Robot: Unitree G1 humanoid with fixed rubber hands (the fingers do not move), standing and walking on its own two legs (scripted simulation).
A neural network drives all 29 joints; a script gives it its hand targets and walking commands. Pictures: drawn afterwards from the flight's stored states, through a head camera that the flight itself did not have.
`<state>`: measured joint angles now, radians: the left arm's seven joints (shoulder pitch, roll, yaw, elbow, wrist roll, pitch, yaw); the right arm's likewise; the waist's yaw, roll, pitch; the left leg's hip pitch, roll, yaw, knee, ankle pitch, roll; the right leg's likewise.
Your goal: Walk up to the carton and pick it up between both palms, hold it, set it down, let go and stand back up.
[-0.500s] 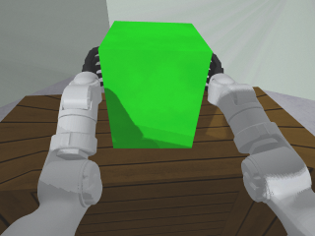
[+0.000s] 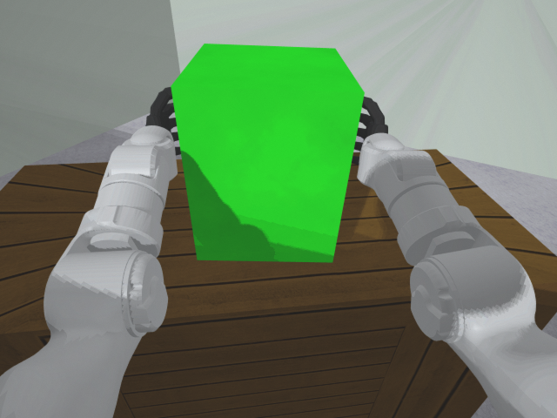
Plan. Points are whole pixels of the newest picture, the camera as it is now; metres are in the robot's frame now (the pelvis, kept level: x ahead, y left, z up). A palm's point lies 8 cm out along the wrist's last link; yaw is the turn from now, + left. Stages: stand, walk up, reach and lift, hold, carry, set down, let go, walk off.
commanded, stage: set down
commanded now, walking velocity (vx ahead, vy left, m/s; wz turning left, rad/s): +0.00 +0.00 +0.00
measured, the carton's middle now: (267, 151) +0.44 -0.05 +0.24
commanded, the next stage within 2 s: none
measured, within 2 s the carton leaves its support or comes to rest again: neither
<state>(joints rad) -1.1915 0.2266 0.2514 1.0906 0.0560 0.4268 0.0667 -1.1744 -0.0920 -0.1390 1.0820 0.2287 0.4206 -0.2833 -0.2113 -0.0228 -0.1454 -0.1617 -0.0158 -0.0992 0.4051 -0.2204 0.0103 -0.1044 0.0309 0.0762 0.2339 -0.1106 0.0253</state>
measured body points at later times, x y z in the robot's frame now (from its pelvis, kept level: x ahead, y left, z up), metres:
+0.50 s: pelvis +0.01 +0.00 +0.00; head -0.03 +0.04 +0.45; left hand +0.49 +0.08 +0.24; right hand +0.40 -0.21 +0.23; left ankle +0.00 +0.11 -0.75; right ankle +0.01 -0.14 -0.75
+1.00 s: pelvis +0.03 +0.01 +0.00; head +0.02 +0.07 +0.45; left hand +0.52 +0.08 +0.20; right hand +0.42 -0.20 +0.19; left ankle +0.00 +0.11 -0.75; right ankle +0.01 -0.14 -0.75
